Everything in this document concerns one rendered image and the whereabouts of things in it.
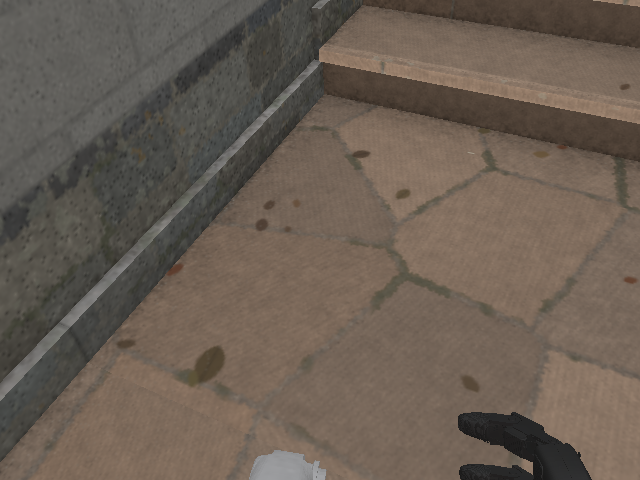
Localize robot right hand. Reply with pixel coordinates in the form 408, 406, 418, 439
458, 412, 592, 480

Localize robot left shin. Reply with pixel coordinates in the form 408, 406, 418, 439
249, 455, 266, 479

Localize robot left thigh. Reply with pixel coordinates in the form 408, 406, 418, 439
249, 450, 327, 480

